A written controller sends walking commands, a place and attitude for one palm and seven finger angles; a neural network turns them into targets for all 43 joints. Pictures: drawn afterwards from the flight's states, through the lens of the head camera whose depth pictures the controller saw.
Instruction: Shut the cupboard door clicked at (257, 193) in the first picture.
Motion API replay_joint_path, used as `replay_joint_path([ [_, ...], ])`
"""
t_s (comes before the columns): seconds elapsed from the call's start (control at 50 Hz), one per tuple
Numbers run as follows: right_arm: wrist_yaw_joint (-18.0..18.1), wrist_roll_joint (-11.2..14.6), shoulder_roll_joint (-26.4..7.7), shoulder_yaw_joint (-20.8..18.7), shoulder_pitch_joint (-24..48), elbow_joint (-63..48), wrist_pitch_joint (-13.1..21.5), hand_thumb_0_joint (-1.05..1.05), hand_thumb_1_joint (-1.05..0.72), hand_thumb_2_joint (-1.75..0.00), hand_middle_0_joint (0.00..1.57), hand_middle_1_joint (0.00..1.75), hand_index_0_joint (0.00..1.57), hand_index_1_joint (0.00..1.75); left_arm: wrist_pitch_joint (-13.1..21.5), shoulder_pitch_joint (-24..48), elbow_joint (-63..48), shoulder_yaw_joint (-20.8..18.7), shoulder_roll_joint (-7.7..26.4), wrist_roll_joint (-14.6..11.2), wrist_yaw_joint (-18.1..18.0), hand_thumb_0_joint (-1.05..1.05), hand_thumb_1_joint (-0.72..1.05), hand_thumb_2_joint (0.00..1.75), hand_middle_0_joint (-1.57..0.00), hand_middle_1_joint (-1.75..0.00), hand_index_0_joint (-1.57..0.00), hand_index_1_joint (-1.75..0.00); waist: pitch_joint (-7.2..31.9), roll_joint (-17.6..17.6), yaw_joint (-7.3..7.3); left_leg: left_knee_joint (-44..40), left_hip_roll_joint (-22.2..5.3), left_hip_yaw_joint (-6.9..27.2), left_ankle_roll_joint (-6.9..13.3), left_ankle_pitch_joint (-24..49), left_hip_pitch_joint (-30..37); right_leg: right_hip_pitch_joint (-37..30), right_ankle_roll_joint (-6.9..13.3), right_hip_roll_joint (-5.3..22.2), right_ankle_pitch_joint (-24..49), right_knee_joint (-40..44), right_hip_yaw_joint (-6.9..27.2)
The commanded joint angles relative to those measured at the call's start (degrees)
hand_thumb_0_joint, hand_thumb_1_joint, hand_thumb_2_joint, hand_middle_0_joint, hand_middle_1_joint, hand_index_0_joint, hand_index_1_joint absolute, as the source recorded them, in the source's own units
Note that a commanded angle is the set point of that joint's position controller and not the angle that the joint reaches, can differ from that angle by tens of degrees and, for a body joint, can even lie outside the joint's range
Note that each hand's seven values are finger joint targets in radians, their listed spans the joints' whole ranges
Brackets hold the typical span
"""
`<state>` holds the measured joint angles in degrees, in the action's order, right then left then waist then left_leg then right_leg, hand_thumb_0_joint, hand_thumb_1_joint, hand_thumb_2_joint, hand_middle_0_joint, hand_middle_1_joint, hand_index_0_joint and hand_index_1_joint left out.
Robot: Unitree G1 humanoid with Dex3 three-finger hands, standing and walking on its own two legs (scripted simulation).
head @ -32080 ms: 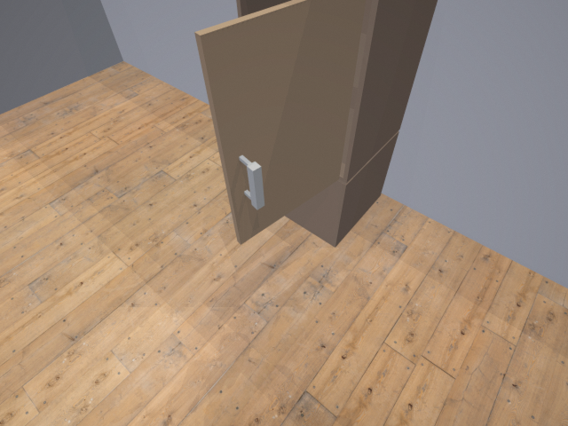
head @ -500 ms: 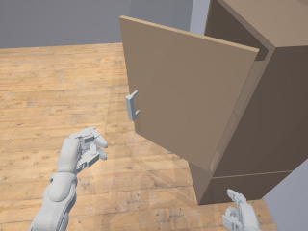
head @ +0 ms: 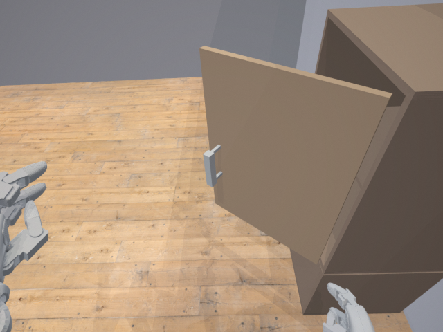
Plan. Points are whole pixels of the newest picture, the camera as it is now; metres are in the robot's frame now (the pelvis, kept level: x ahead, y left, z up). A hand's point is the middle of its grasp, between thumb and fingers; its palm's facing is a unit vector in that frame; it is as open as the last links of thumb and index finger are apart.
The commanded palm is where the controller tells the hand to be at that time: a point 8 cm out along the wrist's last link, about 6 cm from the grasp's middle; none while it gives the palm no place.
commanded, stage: draw the hand back to the body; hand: left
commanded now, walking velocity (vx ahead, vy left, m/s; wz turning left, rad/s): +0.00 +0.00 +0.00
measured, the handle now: (214, 165) +0.61 +0.12 -0.10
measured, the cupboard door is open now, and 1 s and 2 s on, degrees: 52 52 52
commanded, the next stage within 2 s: step back with the hand held close in 0.34 s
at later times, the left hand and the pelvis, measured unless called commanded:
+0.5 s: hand (62, 238) +0.18 +0.24 +0.17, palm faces +0.44 -0.78 -0.43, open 7.4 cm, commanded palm +0.14 +0.28 +0.17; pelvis -0.01 -0.02 +0.00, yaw -1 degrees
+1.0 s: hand (44, 248) +0.17 +0.27 +0.16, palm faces +0.34 -0.78 -0.52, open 7.4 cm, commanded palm +0.11 +0.30 +0.17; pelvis -0.04 +0.01 -0.01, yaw -2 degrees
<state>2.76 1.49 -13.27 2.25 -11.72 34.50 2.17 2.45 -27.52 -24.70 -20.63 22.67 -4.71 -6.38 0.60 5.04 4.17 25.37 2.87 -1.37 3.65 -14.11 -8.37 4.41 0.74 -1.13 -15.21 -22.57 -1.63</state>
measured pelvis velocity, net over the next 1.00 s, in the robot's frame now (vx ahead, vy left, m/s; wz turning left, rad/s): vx -0.04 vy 0.01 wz -0.04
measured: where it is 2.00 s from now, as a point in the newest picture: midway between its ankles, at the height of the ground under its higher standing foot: outside the picture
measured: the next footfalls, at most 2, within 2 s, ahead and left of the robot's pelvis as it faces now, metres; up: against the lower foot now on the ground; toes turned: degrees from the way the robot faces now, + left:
right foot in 1.84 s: -0.27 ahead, -0.12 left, +0.00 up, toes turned +4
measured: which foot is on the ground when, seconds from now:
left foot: down 0.00-1.00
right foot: down 0.00-1.00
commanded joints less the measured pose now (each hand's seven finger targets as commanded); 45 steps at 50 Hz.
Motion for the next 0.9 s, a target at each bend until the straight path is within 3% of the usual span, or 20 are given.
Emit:
replay_joint_path([
  [0.0, 0.5, 0.3, -6.3, -2.9, 8.0, -9.1, 3.7, 0.0, -0.9, -0.9, 0.2, 0.3, 0.2, 0.3, 3.3, 3.2, -6.3, -3.8, 6.0, -0.3, -0.1, 0.0, 0.9, 0.9, -0.2, -0.3, -0.2, -0.3, -0.4, -4.6, -1.44, -5.6, -5.4, 3.9, -3.2, 10.3, 1.5, 4.5, 0.4, 1.1, 7.7, 3.3, -0.1],
  [0.06, 0.8, 0.3, -6.8, -3.3, 7.7, -8.8, 3.8, 0.0, -0.9, -0.9, 0.2, 0.3, 0.2, 0.3, 3.8, 6.6, -6.3, -3.3, 6.4, 0.1, -0.3, 0.0, 0.9, 0.9, -0.2, -0.3, -0.2, -0.3, -0.4, -4.2, -1.84, -5.7, -5.1, 3.8, -2.6, 6.7, 1.8, 5.4, 0.2, 1.2, 5.4, 3.3, 0.3],
  [0.18, 1.6, -0.1, -6.0, -2.9, 8.7, -8.8, 5.7, 0.0, -0.9, -0.9, 0.2, 0.3, 0.2, 0.3, 5.6, 7.8, -12.1, -6.1, 10.5, 0.3, -1.2, 0.0, 0.9, 0.9, -0.2, -0.3, -0.2, -0.3, 5.6, -0.3, -0.3, -4.9, -3.9, 2.8, -1.8, 7.5, 2.9, 1.7, 0.4, 1.7, 6.2, 3.2, 1.1],
  [0.2, 1.7, -0.1, -6.2, -2.9, 8.8, -8.5, 6.0, 0.0, -0.9, -0.9, 0.2, 0.3, 0.2, 0.3, 5.6, 7.7, -12.7, -7.1, 12.0, 0.3, -1.4, 0.0, 0.9, 0.9, -0.2, -0.3, -0.2, -0.3, 5.2, 0.7, -0.19, -4.7, -3.9, 2.8, -1.9, 7.3, 2.5, 1.5, 0.5, 1.8, 6.0, 3.8, 1.5],
  [0.26, 1.7, 0.0, -5.4, -2.5, 9.0, -8.2, 6.7, 0.0, -0.9, -0.9, 0.2, 0.3, 0.2, 0.3, 6.0, 6.8, -12.6, -6.6, 10.8, 0.5, -1.6, 0.0, 0.9, 0.9, -0.2, -0.3, -0.2, -0.3, 2.5, 3.3, -0.31, -4.9, -3.8, 2.7, -2.3, 7.1, 2.0, 2.7, 0.8, 1.6, 5.7, 4.0, 1.3],
  [0.3, 1.7, -0.1, -5.6, -2.6, 8.8, -7.8, 6.7, 0.0, -0.9, -0.9, 0.2, 0.3, 0.2, 0.3, 5.8, 5.3, -10.2, -7.8, 11.2, 0.1, -1.4, 0.0, 0.9, 0.9, -0.2, -0.3, -0.2, -0.3, 0.8, 0.2, -0.08, -4.8, -3.8, 2.5, -2.2, 7.9, 1.0, 2.8, 0.7, 1.5, 6.3, 4.7, 1.3],
  [0.36, 1.5, 0.1, -5.4, -2.8, 8.5, -7.7, 6.1, 0.0, -0.9, -0.9, 0.2, 0.3, 0.2, 0.3, 5.5, 4.3, -6.7, -6.4, 8.8, -0.3, -0.6, 0.0, 0.9, 0.9, -0.2, -0.3, -0.2, -0.3, -1.4, -1.4, -0.59, -4.8, -4.1, 1.9, -2.1, 7.8, 1.1, 4.3, 0.4, 1.6, 6.0, 5.0, 1.6],
  [0.44, 1.3, 0.1, -5.8, -3.3, 8.4, -8.1, 5.4, 0.0, -0.9, -0.9, 0.2, 0.3, 0.2, 0.3, 5.5, 3.8, -5.5, -5.8, 8.1, -0.7, 0.1, 0.0, 0.9, 0.9, -0.2, -0.3, -0.2, -0.3, -0.3, -4.1, -0.67, -4.5, -4.1, 1.2, -1.4, 7.9, 2.1, 4.3, 0.0, 1.9, 6.0, 5.4, 2.1],
  [0.46, 1.3, 0.4, -7.8, -4.2, 8.1, -9.4, 4.3, 0.0, -0.9, -0.9, 0.2, 0.3, 0.2, 0.3, 8.2, 9.6, -9.1, -11.3, 13.8, 0.2, -0.5, 0.0, 0.9, 0.9, -0.2, -0.3, -0.2, -0.3, -0.2, -2.7, -2.69, -0.4, -4.8, 2.9, -0.4, 3.9, -1.2, 8.6, -0.1, 5.7, 6.4, 8.3, 9.1],
  [0.48, 1.5, 0.0, -7.1, -4.1, 8.1, -8.1, 3.7, 0.0, -0.9, -0.9, 0.2, 0.3, 0.2, 0.3, 8.8, 5.6, -5.4, -8.8, 10.8, 0.0, -0.3, 0.0, 0.9, 0.9, -0.2, -0.3, -0.2, -0.3, 0.4, -5.1, -3.19, 1.7, -4.4, 3.3, -0.3, 3.3, -0.7, 10.3, 0.4, 7.4, 5.7, 9.1, 10.3],
  [0.5, 1.4, -0.2, -7.0, -4.3, 8.7, -8.1, 3.2, 0.0, -0.9, -0.9, 0.2, 0.3, 0.2, 0.3, 9.2, 5.6, -6.4, -9.4, 11.7, 0.3, -0.4, 0.0, 0.9, 0.9, -0.2, -0.3, -0.2, -0.3, 0.6, -5.9, -2.87, 2.6, -4.2, 3.3, -0.5, 4.2, -1.0, 10.4, 0.5, 8.3, 8.3, 9.1, 10.6],
  [0.54, 1.5, -0.1, -6.7, -4.4, 8.1, -8.2, 2.5, 0.0, -0.9, -0.9, 0.2, 0.3, 0.2, 0.3, 10.0, 4.2, -6.9, -7.5, 10.3, 0.6, -0.4, 0.0, 0.9, 0.9, -0.2, -0.3, -0.2, -0.3, 3.3, -5.8, -3.32, 3.6, -4.5, 3.1, -0.8, 5.4, -1.4, 9.8, 1.1, 9.7, 10.8, 6.9, 10.3],
  [0.62, 2.3, 0.0, -7.2, -4.9, 8.2, -9.4, 1.4, 0.0, -0.9, -0.9, 0.2, 0.3, 0.2, 0.3, 10.4, 1.2, -10.7, -8.8, 11.7, 0.4, -1.0, 0.0, 0.9, 0.9, -0.2, -0.3, -0.2, -0.3, 9.1, -0.8, -3.5, 1.6, -6.2, 3.3, -0.9, 17.2, 0.1, 5.7, 0.1, 7.8, 24.0, -0.4, 6.6],
  [0.7, 2.9, -0.1, -7.4, -5.2, 8.0, -10.7, -0.6, 0.0, -0.9, -0.9, 0.2, 0.3, 0.2, 0.3, 9.8, -2.1, -12.0, -12.6, 14.9, 0.0, -1.5, 0.0, 0.9, 0.9, -0.2, -0.3, -0.2, -0.3, 12.6, -2.7, -3.22, 2.1, -7.5, 3.9, -1.1, 28.3, -0.2, 3.1, -0.5, 6.0, 31.4, -4.8, 5.0],
  [0.72, 2.8, 0.1, -7.0, -5.2, 7.8, -11.3, -1.2, 0.0, -0.9, -0.9, 0.2, 0.3, 0.2, 0.3, 9.5, -3.2, -11.6, -11.9, 13.8, -0.3, -1.4, 0.0, 0.9, 0.9, -0.2, -0.3, -0.2, -0.3, 12.5, -3.8, -3.39, 2.5, -7.7, 3.8, -1.2, 28.5, -0.9, 2.9, -0.5, 6.1, 32.2, -5.3, 5.4],
  [0.78, 2.9, 0.3, -7.3, -5.5, 7.5, -11.9, -2.3, 0.0, -0.9, -0.9, 0.2, 0.3, 0.2, 0.3, 9.2, -5.0, -10.9, -12.5, 13.8, -0.5, -1.6, 0.0, 0.9, 0.9, -0.2, -0.3, -0.2, -0.3, 12.4, -5.2, -3.67, 2.6, -8.1, 4.0, -1.4, 27.4, -3.3, 2.9, -0.3, 6.2, 32.0, -6.3, 6.0],
  [0.88, 2.8, 0.4, -7.8, -5.5, 7.3, -12.7, -2.6, 0.0, -0.9, -0.9, 0.2, 0.3, 0.2, 0.3, 9.1, -6.2, -12.1, -11.5, 13.1, -0.4, -1.8, 0.0, 0.9, 0.9, -0.2, -0.3, -0.2, -0.3, 11.2, -2.1, -3.72, -0.1, -9.6, 5.8, -0.9, 22.4, -7.4, 3.7, -0.6, 4.7, 23.2, -7.8, 5.8],
])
